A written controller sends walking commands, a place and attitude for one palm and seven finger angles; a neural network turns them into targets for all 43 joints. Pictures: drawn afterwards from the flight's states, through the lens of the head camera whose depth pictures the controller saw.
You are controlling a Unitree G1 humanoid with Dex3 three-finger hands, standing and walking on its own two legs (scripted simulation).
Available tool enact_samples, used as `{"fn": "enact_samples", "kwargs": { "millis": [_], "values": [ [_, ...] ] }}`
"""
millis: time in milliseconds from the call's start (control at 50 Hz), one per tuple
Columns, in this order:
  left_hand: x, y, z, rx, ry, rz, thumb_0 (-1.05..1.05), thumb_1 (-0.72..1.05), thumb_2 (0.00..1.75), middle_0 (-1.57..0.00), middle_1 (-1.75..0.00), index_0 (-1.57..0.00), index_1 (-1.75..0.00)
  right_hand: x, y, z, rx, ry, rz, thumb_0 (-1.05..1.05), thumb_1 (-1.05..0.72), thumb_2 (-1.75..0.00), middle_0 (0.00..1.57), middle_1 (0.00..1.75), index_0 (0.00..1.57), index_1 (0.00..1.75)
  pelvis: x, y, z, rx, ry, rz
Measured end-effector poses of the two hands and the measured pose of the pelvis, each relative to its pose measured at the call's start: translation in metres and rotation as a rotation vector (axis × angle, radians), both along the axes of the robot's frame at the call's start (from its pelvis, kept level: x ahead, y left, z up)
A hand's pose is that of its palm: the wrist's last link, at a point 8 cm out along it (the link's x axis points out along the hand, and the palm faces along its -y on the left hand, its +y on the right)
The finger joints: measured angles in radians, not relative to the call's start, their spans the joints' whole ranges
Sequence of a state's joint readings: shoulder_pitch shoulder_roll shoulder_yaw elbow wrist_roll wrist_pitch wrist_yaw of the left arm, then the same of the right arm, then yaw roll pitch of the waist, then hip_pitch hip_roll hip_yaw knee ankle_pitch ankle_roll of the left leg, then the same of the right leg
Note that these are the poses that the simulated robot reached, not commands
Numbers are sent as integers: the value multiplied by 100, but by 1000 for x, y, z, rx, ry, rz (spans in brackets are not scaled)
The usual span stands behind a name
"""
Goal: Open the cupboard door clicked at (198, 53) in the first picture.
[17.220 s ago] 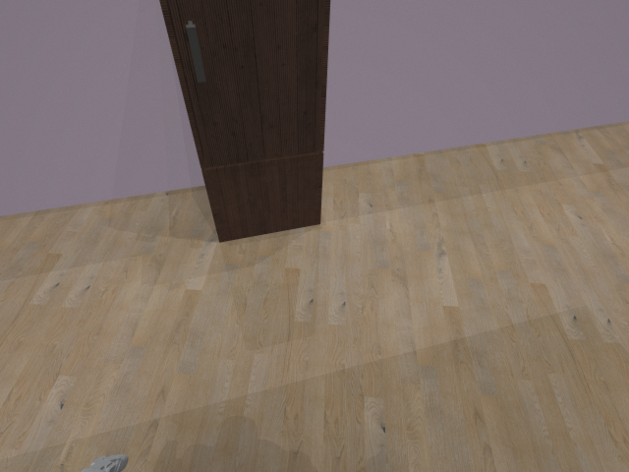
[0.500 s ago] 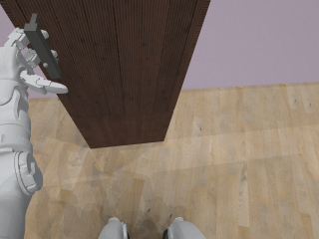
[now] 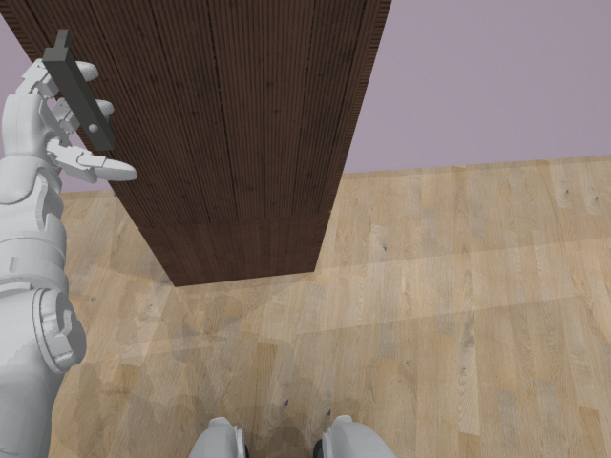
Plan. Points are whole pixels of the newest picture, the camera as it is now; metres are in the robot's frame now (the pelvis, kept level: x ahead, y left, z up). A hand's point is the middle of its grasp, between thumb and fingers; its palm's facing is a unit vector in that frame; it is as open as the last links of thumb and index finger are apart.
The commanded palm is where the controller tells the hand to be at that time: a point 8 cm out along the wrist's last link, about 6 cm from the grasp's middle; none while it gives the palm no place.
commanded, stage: slide the fingers in behind the handle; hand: left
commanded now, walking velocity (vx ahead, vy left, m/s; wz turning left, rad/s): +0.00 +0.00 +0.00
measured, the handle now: (85, 94) +0.56 +0.24 +0.10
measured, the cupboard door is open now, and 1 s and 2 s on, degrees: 0 0 44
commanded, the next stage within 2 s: close the thumb around the handle in 0.12 s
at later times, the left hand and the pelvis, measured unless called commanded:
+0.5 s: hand (96, 124) +0.51 +0.22 +0.10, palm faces +0.06 -1.00 -0.01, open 11.8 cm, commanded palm +0.49 +0.26 +0.09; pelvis +0.00 +0.00 +0.00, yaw +0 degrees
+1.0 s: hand (104, 124) +0.52 +0.22 +0.09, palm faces +0.05 -1.00 -0.01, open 5.6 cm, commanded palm +0.50 +0.26 +0.09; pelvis +0.01 +0.01 +0.00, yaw +0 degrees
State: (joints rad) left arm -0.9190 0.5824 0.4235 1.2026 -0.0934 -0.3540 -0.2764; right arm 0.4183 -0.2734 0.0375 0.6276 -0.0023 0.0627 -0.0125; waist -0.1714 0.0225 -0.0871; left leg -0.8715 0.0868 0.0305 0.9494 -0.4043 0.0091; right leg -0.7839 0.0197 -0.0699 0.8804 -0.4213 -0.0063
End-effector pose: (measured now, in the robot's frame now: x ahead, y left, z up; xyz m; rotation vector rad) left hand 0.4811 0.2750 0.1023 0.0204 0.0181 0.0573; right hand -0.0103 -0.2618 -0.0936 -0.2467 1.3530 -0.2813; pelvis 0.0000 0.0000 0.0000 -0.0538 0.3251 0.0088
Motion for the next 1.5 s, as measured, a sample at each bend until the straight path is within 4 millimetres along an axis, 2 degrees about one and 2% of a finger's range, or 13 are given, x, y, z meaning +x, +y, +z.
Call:
{"fn": "enact_samples", "kwargs": {
  "millis": [180,340,480,660,820,880,1120,1240,1320,1400,1500],
  "values": [
    [4,-6,-2,-4,14,-12,-2,-50,30,-30,-120,-30,-120,-7,-5,1,-20,12,2,1,-90,-90,20,30,20,30,-4,-1,-2,-2,7,6],
    [4,-7,-3,-7,4,2,-2,-45,32,-30,-121,-30,-120,-9,-1,0,-7,11,-7,1,-91,-90,20,30,20,30,-2,0,-1,0,9,-3],
    [6,-4,-1,-8,0,3,-2,-20,43,-32,-124,-32,-123,-5,3,0,1,5,-10,1,-90,-90,20,30,20,30,0,1,-1,-1,9,-4],
    [8,3,-4,-3,15,-5,-1,26,62,-35,-129,-36,-128,0,4,1,-6,5,-2,1,-90,-90,20,30,20,30,3,3,-1,-4,17,-1],
    [13,-1,-9,-16,15,-18,0,66,80,-38,-133,-39,-132,4,4,1,-14,13,3,1,-90,-90,20,30,20,30,5,5,-1,-6,23,1],
    [15,-6,-9,-9,12,-24,0,72,83,-39,-134,-39,-133,5,4,1,-14,12,2,1,-90,-90,20,30,20,30,6,6,-2,-6,24,0],
    [13,-8,-9,-14,15,5,0,73,84,-36,-135,-38,-135,3,9,-1,11,5,-11,1,-90,-90,20,30,20,30,6,5,0,-2,17,-7],
    [-1,-11,-9,-13,3,4,0,73,81,-37,-135,-37,-135,7,9,-1,29,-10,-20,1,-90,-90,20,30,20,30,10,4,3,3,4,-17],
    [-20,-15,-10,-13,-8,-4,1,73,79,-37,-135,-37,-135,19,7,1,42,-53,-23,1,-90,-90,20,30,20,30,14,3,7,9,-18,-23],
    [-46,-23,-10,-16,-23,-19,1,72,76,-38,-135,-37,-135,42,6,4,57,-129,-12,1,-91,-90,20,30,20,30,18,2,11,15,-48,-26],
    [-89,-40,-11,-47,-40,5,2,70,74,-37,-135,-36,-135,85,7,10,79,-264,42,1,-91,-90,20,30,20,30,19,1,16,21,-91,-21]
  ]
}}
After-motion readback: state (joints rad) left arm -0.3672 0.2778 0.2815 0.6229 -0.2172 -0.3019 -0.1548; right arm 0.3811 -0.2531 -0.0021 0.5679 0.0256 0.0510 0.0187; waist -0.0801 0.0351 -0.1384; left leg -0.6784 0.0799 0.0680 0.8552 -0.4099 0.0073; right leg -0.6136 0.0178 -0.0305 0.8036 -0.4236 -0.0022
